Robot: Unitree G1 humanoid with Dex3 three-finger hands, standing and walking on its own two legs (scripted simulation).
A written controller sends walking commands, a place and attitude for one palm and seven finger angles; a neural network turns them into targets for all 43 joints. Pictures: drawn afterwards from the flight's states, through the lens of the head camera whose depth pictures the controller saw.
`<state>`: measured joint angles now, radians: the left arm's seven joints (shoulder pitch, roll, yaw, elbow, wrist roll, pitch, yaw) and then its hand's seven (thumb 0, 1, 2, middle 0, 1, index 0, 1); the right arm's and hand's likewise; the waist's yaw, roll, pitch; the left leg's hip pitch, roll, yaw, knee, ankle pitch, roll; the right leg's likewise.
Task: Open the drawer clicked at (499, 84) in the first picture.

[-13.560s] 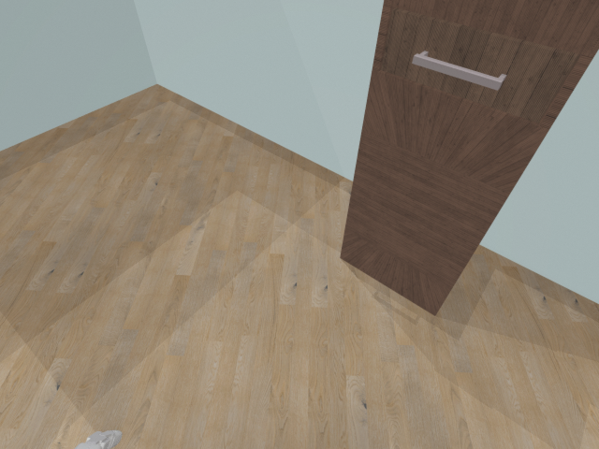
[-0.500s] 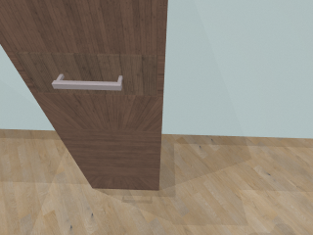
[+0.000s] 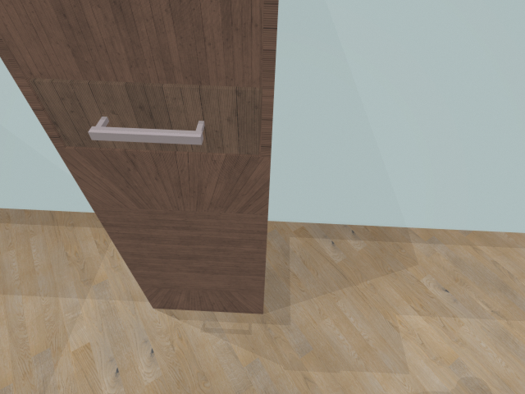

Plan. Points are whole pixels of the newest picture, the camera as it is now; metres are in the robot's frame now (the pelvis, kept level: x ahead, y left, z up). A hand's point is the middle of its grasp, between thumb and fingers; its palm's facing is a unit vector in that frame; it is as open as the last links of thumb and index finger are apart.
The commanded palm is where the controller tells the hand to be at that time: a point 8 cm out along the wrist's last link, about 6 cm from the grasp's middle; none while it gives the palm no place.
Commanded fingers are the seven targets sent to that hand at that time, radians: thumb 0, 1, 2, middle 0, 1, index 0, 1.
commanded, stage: look again from close up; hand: left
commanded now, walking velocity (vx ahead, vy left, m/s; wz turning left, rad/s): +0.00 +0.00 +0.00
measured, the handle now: (149, 129) +0.51 +0.24 +0.13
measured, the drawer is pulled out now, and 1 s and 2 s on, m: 0.00 0.00 0.00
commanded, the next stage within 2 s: raise the hand with hooked fingers in 0.08 s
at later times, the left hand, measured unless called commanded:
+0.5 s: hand (140, 342) +0.19 +0.19 -0.01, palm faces +0.03 -0.32 -0.95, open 8.1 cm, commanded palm +0.13 +0.22 +0.00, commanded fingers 0.00 0.50 0.73 -0.23 -0.56 -0.23 -0.56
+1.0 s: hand (117, 296) +0.23 +0.22 +0.06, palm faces +0.04 -0.11 -0.99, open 10.9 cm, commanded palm +0.19 +0.22 +0.12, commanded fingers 0.00 -0.08 0.48 -0.27 -0.93 -0.27 -0.93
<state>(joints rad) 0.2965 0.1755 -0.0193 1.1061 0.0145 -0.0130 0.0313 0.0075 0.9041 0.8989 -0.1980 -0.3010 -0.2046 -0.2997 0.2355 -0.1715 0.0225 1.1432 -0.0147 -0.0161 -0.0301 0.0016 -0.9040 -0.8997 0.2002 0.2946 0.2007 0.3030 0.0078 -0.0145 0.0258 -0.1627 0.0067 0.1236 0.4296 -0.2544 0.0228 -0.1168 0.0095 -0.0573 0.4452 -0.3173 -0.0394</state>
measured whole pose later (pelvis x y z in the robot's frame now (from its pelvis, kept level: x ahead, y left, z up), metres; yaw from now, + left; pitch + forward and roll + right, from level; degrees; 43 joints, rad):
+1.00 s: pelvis -0.03 -0.02 -0.01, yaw -1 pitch +2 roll +2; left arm 0.18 0.45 -0.03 -0.08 0.89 0.11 0.13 0.00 0.13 0.57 -0.27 -0.79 -0.27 -0.79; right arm 0.10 -0.22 0.06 0.60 -0.01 0.13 -0.01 0.01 -0.90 -0.90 0.20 0.30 0.20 0.30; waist 0.05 0.08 -0.04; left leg -0.32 0.02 0.08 0.55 -0.26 -0.01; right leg -0.30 0.03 -0.05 0.61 -0.35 -0.07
